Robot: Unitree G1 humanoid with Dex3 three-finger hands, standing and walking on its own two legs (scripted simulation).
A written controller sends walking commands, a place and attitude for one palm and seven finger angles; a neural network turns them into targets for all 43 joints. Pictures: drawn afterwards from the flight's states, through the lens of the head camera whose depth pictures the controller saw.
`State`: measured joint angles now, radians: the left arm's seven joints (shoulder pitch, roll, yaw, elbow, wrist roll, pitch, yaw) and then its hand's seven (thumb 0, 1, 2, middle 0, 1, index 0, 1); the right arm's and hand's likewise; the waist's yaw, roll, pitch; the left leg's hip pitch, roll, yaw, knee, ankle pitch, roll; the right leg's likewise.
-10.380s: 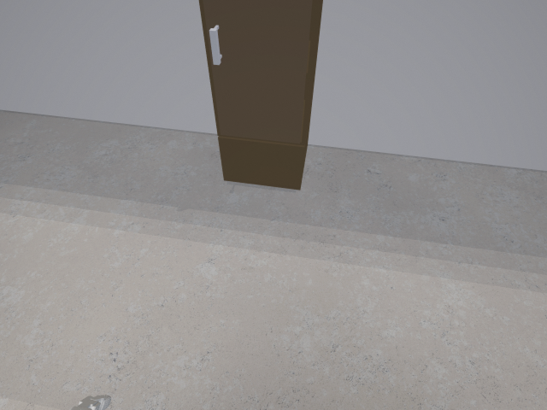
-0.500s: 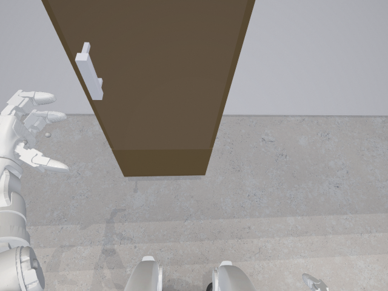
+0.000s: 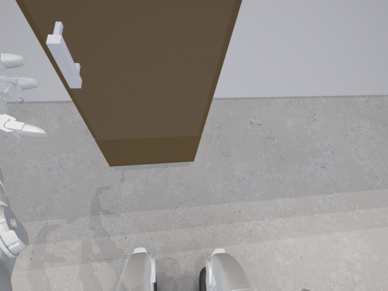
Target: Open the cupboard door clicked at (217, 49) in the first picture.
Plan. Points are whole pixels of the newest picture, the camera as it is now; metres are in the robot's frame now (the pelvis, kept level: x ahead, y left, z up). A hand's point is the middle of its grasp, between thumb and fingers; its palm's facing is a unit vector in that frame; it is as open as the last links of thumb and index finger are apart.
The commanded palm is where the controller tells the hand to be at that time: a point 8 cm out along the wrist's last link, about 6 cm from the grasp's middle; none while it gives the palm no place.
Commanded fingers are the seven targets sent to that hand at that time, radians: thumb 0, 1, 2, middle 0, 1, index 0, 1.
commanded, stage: move the hooked fingers beside the handle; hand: left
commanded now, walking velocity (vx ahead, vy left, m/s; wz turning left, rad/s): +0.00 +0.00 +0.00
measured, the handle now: (67, 56) +0.58 +0.25 +0.06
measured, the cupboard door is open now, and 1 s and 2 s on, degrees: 0 0 0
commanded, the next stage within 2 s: slide the fingers in behind the handle in 1.16 s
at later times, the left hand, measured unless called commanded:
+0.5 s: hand (22, 75) +0.51 +0.31 +0.08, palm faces +0.06 -1.00 -0.04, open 14.0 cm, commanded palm +0.49 +0.35 +0.06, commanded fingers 0.00 -0.50 0.30 -0.30 -1.20 -0.30 -1.20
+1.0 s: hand (20, 78) +0.51 +0.32 +0.07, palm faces +0.07 -1.00 -0.02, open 14.0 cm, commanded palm +0.49 +0.35 +0.06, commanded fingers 0.00 -0.50 0.30 -0.30 -1.20 -0.30 -1.20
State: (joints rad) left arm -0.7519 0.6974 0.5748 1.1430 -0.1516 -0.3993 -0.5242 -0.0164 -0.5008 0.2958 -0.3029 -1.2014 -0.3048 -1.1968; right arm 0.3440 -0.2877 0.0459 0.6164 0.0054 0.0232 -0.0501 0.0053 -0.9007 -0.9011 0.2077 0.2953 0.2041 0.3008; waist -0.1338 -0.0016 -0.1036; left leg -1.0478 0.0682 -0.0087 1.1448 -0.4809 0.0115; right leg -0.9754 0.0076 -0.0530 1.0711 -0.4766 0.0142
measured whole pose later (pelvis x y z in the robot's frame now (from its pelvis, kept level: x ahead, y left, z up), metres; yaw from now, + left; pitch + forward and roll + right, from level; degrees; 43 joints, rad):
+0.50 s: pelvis +0.00 +0.00 -0.01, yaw -1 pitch +26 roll -5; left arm -0.96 0.88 0.61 1.25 -0.08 -0.33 -0.54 -0.02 -0.50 0.30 -0.30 -1.20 -0.30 -1.20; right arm 0.37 -0.29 0.08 0.59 0.00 0.07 -0.04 0.00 -0.90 -0.90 0.21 0.30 0.20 0.30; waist -0.20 0.02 -0.09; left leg -1.18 0.09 -0.03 1.21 -0.49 0.01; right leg -1.10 0.03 -0.06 1.12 -0.48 0.01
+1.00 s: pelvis +0.00 +0.01 -0.01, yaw -1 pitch +26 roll -6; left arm -0.92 0.84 0.60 1.21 -0.09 -0.33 -0.52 -0.02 -0.50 0.30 -0.30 -1.20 -0.30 -1.20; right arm 0.35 -0.29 0.08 0.59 -0.01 0.08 -0.03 0.00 -0.90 -0.90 0.21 0.30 0.20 0.30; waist -0.19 0.01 -0.10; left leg -1.16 0.08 -0.03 1.20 -0.50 0.02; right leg -1.07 0.03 -0.07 1.09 -0.48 0.02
